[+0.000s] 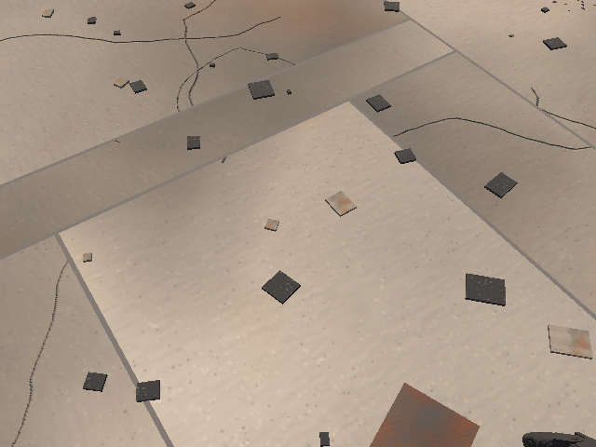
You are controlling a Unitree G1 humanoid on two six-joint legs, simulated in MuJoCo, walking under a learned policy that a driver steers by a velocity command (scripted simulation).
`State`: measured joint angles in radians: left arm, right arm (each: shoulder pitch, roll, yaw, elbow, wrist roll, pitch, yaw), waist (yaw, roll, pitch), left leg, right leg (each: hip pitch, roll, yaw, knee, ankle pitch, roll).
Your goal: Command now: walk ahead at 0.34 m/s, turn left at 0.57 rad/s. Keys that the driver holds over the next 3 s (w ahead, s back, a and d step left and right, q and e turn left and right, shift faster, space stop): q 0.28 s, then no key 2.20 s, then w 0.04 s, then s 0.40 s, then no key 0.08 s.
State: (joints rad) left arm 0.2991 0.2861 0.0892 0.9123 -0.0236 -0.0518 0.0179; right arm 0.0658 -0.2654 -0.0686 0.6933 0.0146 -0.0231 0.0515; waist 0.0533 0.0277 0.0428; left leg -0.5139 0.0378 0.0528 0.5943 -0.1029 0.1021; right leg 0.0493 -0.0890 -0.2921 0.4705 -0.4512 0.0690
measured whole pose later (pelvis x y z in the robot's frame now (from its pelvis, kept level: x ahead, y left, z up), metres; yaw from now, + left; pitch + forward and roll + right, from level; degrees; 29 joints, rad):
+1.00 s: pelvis +0.18 +0.02 +0.02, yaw +16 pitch -1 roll +0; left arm 0.15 0.25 0.03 0.88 0.01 -0.01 0.01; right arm 0.23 -0.23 -0.04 0.79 -0.02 0.01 -0.02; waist 0.01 -0.01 0.03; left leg -0.20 -0.01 -0.06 0.55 -0.34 0.00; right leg -0.26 -0.03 0.04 0.53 -0.25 0.05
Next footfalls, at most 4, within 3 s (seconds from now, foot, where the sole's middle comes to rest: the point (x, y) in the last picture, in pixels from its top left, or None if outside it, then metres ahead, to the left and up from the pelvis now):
0.50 right None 0.28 -0.11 -0.75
0.76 left None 0.16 0.14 -0.75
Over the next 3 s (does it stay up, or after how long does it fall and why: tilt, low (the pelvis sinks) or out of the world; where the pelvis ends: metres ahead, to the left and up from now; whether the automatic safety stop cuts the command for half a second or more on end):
stays up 0.14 -0.02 0.00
